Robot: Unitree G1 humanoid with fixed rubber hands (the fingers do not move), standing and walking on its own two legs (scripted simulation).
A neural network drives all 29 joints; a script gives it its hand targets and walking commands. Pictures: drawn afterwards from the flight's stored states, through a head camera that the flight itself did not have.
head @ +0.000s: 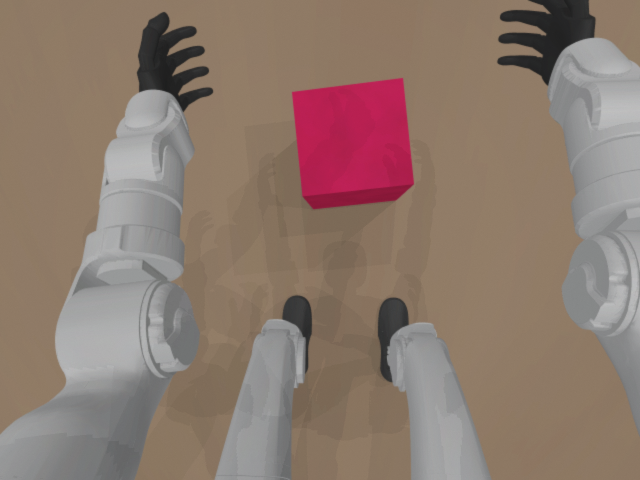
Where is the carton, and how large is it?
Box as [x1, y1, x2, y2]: [292, 78, 413, 208]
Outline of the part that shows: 402,78 292,92 302,195 313,208 394,200 413,184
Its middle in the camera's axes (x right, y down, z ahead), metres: +0.06 -0.20 +0.84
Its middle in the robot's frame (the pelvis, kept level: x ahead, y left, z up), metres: +0.57 +0.01 -0.54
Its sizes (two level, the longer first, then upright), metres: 0.210 0.200 0.250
